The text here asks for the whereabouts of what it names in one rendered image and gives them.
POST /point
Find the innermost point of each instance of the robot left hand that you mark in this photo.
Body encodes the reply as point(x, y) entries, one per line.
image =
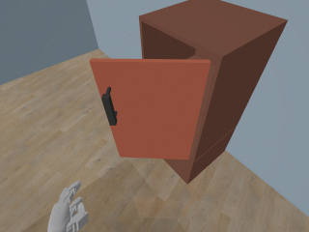
point(63, 217)

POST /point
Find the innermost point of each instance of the handle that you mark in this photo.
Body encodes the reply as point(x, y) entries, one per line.
point(109, 108)

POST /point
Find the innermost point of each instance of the cupboard door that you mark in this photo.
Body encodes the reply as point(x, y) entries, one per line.
point(158, 102)

